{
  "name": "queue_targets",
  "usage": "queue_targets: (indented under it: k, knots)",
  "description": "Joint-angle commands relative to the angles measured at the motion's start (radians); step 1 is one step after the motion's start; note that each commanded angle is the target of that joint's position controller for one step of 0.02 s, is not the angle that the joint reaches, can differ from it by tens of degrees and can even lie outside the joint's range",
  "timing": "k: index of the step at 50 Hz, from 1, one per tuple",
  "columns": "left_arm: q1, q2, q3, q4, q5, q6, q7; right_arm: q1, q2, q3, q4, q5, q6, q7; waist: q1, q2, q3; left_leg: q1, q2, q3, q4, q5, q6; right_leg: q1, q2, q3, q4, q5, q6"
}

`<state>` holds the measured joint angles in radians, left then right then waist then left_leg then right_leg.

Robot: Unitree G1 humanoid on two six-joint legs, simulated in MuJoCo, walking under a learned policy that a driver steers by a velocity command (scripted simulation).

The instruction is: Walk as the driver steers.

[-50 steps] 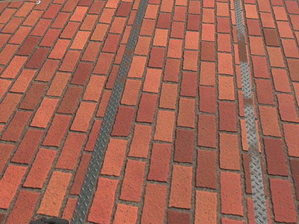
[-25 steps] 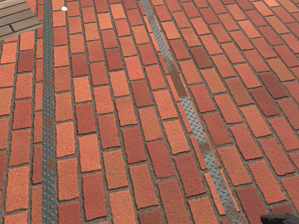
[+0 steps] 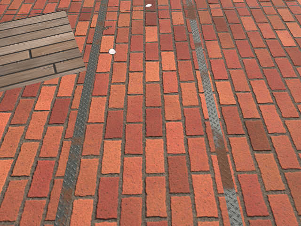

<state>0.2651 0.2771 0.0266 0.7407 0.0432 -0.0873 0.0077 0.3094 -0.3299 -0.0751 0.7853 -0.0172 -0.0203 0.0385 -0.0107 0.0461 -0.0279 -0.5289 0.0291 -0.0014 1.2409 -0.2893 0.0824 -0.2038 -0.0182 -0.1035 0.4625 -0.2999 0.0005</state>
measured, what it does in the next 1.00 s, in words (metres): walks ahead: left foot, then right foot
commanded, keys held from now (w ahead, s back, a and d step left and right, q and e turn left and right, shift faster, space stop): w+q+shift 0.20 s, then w+shift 0.04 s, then w+e+shift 0.38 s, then shift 0.38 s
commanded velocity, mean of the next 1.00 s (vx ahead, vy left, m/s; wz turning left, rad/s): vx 0.81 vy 0.00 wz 0.05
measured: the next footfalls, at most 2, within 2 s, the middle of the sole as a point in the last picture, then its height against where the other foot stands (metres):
left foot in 0.26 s outside the picture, level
right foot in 0.70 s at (146, 155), level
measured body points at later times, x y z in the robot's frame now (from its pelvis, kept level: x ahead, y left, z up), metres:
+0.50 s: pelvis +0.46 +0.08 +0.00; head +0.47 +0.07 +0.44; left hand +0.52 +0.34 -0.12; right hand +0.55 -0.18 -0.14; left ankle +0.39 +0.09 -0.74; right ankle +0.59 -0.06 -0.65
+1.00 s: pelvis +0.84 +0.10 +0.01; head +0.88 +0.08 +0.45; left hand +0.87 +0.36 -0.12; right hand +0.99 -0.14 -0.12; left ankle +0.95 +0.26 -0.67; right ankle +0.84 +0.07 -0.74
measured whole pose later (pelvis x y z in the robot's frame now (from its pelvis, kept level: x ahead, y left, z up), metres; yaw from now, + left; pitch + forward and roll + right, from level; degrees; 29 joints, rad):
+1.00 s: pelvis +0.84 +0.10 +0.01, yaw -1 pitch +0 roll +0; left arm 0.32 0.24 0.02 0.88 0.01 -0.06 -0.01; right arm 0.13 -0.24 0.01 0.75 -0.02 -0.02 -0.01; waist 0.03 0.03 0.10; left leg -0.62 0.08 -0.04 0.92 -0.19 0.00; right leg -0.16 0.14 -0.02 0.32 -0.15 -0.15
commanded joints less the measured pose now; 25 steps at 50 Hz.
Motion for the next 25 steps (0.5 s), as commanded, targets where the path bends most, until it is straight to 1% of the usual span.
queue_targets:
  k: [1, 2, 4, 5, 6, 7, 8, 9, 10, 11, 12, 13, 14, 15, 16, 17, 18, 19, 20, 21, 22, 23, 24, 25]
  knots:
    - [0.076, 0.059, 0.022, 0.003, -0.024, -0.035, -0.006, -0.104, 0.025, 0.017, -0.125, -0.016, 0.020, 0.025, 0.019, -0.139, 0.089, -0.328, 0.097, -0.050, 0.013, 0.052, -0.008, 0.171, -0.276, 0.206, -0.291, 0.210, -0.109]
    - [0.071, 0.060, 0.022, 0.011, -0.024, -0.041, -0.008, -0.145, 0.025, 0.020, -0.152, -0.017, 0.022, 0.032, 0.008, -0.142, 0.097, -0.334, 0.099, -0.040, -0.018, 0.101, -0.007, 0.160, -0.267, 0.142, -0.303, 0.289, -0.101]
    - [0.039, 0.065, 0.023, 0.025, -0.022, -0.048, -0.005, -0.216, 0.021, 0.030, -0.192, -0.014, 0.018, 0.046, -0.015, -0.138, 0.125, -0.287, 0.090, -0.005, -0.147, 0.214, 0.000, 0.117, -0.215, -0.002, -0.329, 0.402, -0.074]
    - [0.029, 0.079, 0.026, 0.029, -0.022, -0.049, -0.004, -0.252, 0.016, 0.036, -0.205, -0.011, 0.017, 0.054, -0.019, -0.115, 0.137, -0.226, 0.077, 0.034, -0.249, 0.267, 0.011, 0.091, -0.191, -0.063, -0.355, 0.420, -0.061]
    - [0.044, 0.092, 0.028, 0.041, -0.022, -0.049, -0.001, -0.287, 0.015, 0.041, -0.211, -0.010, 0.016, 0.063, -0.009, -0.089, 0.149, -0.162, 0.051, 0.092, -0.343, 0.309, 0.027, 0.083, -0.167, -0.117, -0.370, 0.489, -0.048]
    - [0.064, 0.116, 0.032, 0.049, -0.022, -0.049, 0.002, -0.318, 0.019, 0.047, -0.222, -0.011, 0.015, 0.069, -0.006, -0.084, 0.160, -0.089, 0.026, 0.136, -0.420, 0.328, 0.047, 0.080, -0.170, -0.148, -0.364, 0.630, -0.043]
    - [0.086, 0.142, 0.036, 0.055, -0.022, -0.048, 0.005, -0.318, 0.007, 0.046, -0.218, -0.010, 0.014, 0.068, -0.012, -0.084, 0.145, -0.024, -0.018, 0.176, -0.458, 0.330, 0.066, 0.120, -0.172, -0.167, -0.318, 0.873, -0.035]
    - [0.108, 0.178, 0.045, 0.054, -0.022, -0.039, 0.009, -0.287, -0.012, 0.041, -0.205, -0.008, 0.013, 0.064, -0.032, -0.105, 0.103, 0.033, -0.061, 0.203, -0.475, 0.301, 0.082, 0.183, -0.183, -0.171, -0.235, 1.107, -0.026]
    - [0.109, 0.215, 0.054, 0.048, -0.019, -0.024, 0.017, -0.215, -0.038, 0.032, -0.186, -0.006, 0.011, 0.056, -0.079, -0.134, 0.053, 0.114, -0.097, 0.213, -0.479, 0.246, 0.097, 0.222, -0.202, -0.169, -0.114, 1.280, -0.021]
    - [0.092, 0.246, 0.061, 0.041, -0.013, -0.007, 0.023, -0.074, -0.069, 0.018, -0.148, -0.012, 0.008, 0.046, -0.159, -0.149, -0.023, 0.283, -0.124, 0.182, -0.486, 0.193, 0.121, 0.201, -0.228, -0.154, 0.077, 1.360, -0.032]
    - [0.054, 0.255, 0.062, 0.024, -0.007, 0.006, 0.025, 0.143, -0.113, -0.007, -0.078, -0.018, 0.006, 0.030, -0.254, -0.146, -0.119, 0.533, -0.134, 0.118, -0.527, 0.159, 0.157, 0.111, -0.237, -0.128, 0.337, 1.305, -0.051]
    - [0.068, 0.219, 0.056, 0.036, 0.000, 0.011, 0.016, 0.233, -0.154, -0.032, -0.025, -0.022, 0.010, 0.003, -0.265, -0.050, -0.137, 0.741, -0.090, 0.005, -0.614, 0.114, 0.184, -0.079, -0.135, -0.131, 0.706, 0.711, -0.046]
    - [0.169, 0.055, 0.013, -0.010, 0.008, 0.003, 0.004, 0.140, -0.259, -0.050, -0.047, -0.029, 0.017, -0.014, -0.090, 0.221, -0.159, 0.902, 0.147, -0.325, -0.555, 0.292, 0.204, -0.399, -0.005, -0.074, 1.129, -0.261, -0.024]
    - [0.175, 0.111, 0.010, -0.079, -0.034, -0.011, 0.005, 0.131, -0.281, -0.057, -0.107, -0.024, 0.023, -0.024, -0.113, 0.168, -0.408, 1.050, 0.310, -0.708, -0.809, -0.009, 0.325, -0.575, 0.019, 0.144, 1.246, -0.190, -0.036]
    - [0.048, 0.162, 0.016, -0.076, -0.041, -0.017, 0.008, 0.100, -0.227, -0.051, -0.103, -0.024, 0.019, -0.038, -0.131, -0.002, -0.242, 0.890, 0.295, -0.690, -0.947, -0.147, 0.279, -0.638, -0.024, 0.145, 1.203, -0.072, -0.038]
    - [0.042, 0.148, 0.011, -0.064, -0.043, -0.014, 0.003, 0.048, -0.174, -0.033, -0.081, -0.024, 0.006, -0.046, -0.068, -0.065, -0.059, 0.676, 0.280, -0.574, -0.979, -0.120, 0.240, -0.616, -0.066, 0.139, 1.113, -0.015, -0.042]
    - [0.043, 0.124, 0.004, -0.044, -0.031, -0.002, -0.003, 0.021, -0.135, -0.020, -0.067, -0.029, -0.016, -0.044, -0.026, -0.128, 0.002, 0.510, 0.257, -0.481, -0.991, -0.056, 0.218, -0.541, -0.089, 0.172, 1.049, -0.009, -0.044]
    - [0.084, 0.105, 0.001, -0.017, -0.025, 0.024, -0.011, 0.001, -0.106, -0.009, -0.066, -0.028, -0.040, -0.044, 0.015, -0.143, 0.040, 0.359, 0.239, -0.391, -1.022, 0.000, 0.194, -0.437, -0.109, 0.196, 0.986, 0.002, -0.040]
    - [0.107, 0.087, 0.001, 0.003, -0.022, 0.050, -0.021, 0.000, -0.076, 0.003, -0.047, -0.020, -0.062, -0.040, 0.048, -0.128, 0.073, 0.259, 0.214, -0.311, -1.064, 0.006, 0.164, -0.375, -0.126, 0.211, 0.924, 0.004, -0.032]
    - [0.105, 0.074, 0.003, 0.013, -0.027, 0.066, -0.032, -0.011, -0.065, 0.006, -0.032, -0.013, -0.078, -0.035, 0.066, -0.106, 0.105, 0.229, 0.180, -0.226, -1.101, 0.015, 0.130, -0.382, -0.132, 0.217, 0.863, 0.024, -0.031]
    - [0.061, 0.061, 0.002, 0.002, -0.030, 0.073, -0.038, 0.006, -0.062, 0.006, -0.020, -0.010, -0.094, -0.027, 0.054, -0.069, 0.138, 0.220, 0.167, -0.168, -1.124, 0.105, 0.108, -0.411, -0.138, 0.212, 0.800, 0.079, -0.031]
    - [-0.003, 0.059, 0.003, -0.013, -0.035, 0.074, -0.041, 0.022, -0.051, 0.008, -0.007, -0.007, -0.104, -0.021, 0.038, -0.059, 0.167, 0.247, 0.134, -0.087, -1.143, 0.226, 0.074, -0.455, -0.131, 0.194, 0.728, 0.142, -0.039]
    - [-0.058, 0.048, 0.001, -0.027, -0.039, 0.070, -0.044, 0.035, -0.046, 0.008, 0.001, -0.003, -0.110, -0.016, 0.021, -0.043, 0.181, 0.273, 0.103, -0.010, -1.155, 0.332, 0.050, -0.482, -0.119, 0.170, 0.645, 0.210, -0.048]
    - [-0.076, 0.044, 0.002, -0.021, -0.047, 0.066, -0.048, 0.023, -0.040, 0.010, 0.001, -0.003, -0.112, -0.015, 0.016, -0.054, 0.163, 0.323, 0.055, 0.072, -1.157, 0.404, 0.019, -0.490, -0.094, 0.136, 0.589, 0.280, -0.060]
